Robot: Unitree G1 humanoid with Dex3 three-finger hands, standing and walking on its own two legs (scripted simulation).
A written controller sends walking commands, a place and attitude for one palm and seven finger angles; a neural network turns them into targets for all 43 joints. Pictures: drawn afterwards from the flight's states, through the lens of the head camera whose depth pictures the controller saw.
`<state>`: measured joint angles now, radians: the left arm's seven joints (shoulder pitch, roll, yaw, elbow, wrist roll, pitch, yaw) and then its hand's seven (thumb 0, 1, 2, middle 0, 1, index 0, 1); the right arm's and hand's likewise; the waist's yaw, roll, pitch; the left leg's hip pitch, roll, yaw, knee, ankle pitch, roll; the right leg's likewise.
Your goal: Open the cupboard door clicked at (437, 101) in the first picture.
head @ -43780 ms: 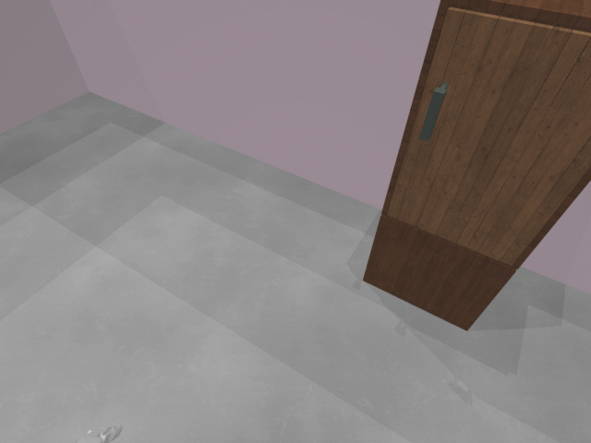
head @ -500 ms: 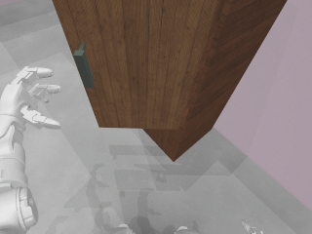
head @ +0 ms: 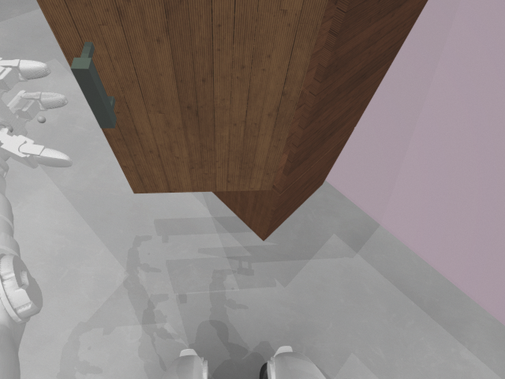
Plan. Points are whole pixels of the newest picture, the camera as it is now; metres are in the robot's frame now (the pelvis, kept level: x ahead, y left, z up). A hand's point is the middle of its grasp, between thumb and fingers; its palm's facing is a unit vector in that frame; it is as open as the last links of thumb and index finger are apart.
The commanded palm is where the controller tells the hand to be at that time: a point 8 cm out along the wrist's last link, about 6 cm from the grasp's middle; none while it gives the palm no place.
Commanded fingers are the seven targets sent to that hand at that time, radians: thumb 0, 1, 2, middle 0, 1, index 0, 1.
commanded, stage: move the hooked fingers beside the handle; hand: left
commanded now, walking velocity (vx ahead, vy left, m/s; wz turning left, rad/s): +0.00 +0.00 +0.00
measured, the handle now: (98, 87) +0.55 +0.23 +0.10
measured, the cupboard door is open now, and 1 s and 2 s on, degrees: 49 49 49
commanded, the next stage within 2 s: slide the fingers in behind the handle in 0.96 s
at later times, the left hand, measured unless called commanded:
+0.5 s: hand (48, 117) +0.48 +0.29 +0.09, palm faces +0.01 -1.00 +0.00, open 14.0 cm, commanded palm +0.47 +0.33 +0.10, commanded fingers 0.00 -0.50 0.30 -0.30 -1.20 -0.30 -1.20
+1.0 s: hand (45, 113) +0.48 +0.28 +0.10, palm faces +0.04 -1.00 +0.00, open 14.0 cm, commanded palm +0.47 +0.33 +0.09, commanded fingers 0.00 -0.50 0.30 -0.30 -1.20 -0.30 -1.20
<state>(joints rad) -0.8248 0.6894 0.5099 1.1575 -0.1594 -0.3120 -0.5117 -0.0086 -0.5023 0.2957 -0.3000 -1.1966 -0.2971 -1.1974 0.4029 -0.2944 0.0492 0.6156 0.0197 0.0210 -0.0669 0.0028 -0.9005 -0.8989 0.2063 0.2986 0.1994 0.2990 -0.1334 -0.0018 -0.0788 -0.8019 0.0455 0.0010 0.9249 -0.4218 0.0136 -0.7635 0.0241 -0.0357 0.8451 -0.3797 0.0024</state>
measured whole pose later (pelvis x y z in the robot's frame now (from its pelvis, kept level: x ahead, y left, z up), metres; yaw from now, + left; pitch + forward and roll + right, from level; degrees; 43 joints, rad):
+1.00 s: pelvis +0.00 +0.00 +0.00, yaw +0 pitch +19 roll -3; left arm -0.88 0.73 0.51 1.22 -0.13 -0.31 -0.49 -0.01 -0.50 0.30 -0.30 -1.20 -0.30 -1.20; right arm 0.40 -0.29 0.06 0.58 0.02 0.08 -0.05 0.00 -0.90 -0.90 0.21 0.30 0.20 0.30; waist -0.15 0.00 -0.09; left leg -0.84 0.05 -0.01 0.96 -0.44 0.01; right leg -0.80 0.03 -0.04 0.87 -0.39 0.00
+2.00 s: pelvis +0.01 +0.00 +0.00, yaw +0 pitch +18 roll -3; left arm -0.83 0.55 0.41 1.10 -0.14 -0.33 -0.33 -0.01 -0.50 0.30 -0.30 -1.20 -0.30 -1.20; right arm 0.39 -0.27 0.04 0.60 0.01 0.07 -0.03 0.00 -0.90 -0.90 0.21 0.30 0.20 0.30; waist -0.14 0.01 -0.09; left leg -0.82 0.05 -0.01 0.95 -0.45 0.01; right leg -0.78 0.03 -0.04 0.87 -0.40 0.00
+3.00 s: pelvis +0.01 -0.01 +0.00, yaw +0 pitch +17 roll -2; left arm -0.82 0.49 0.39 1.10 -0.14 -0.35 -0.29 -0.01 -0.25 0.40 -0.31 -1.22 -0.31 -1.22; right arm 0.39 -0.27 0.03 0.61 0.01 0.06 -0.03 0.00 -0.90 -0.90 0.20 0.30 0.20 0.30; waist -0.13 0.02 -0.10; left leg -0.79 0.05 0.00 0.93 -0.44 0.00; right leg -0.76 0.03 -0.03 0.86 -0.40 -0.01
